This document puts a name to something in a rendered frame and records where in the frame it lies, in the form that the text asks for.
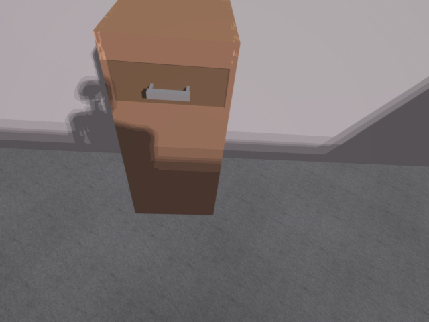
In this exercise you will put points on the cabinet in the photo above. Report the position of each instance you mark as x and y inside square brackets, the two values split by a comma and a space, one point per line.
[172, 153]

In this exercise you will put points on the drawer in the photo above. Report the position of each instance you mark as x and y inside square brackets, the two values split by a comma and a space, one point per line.
[132, 79]

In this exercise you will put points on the handle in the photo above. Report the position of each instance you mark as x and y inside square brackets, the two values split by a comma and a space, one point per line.
[165, 94]

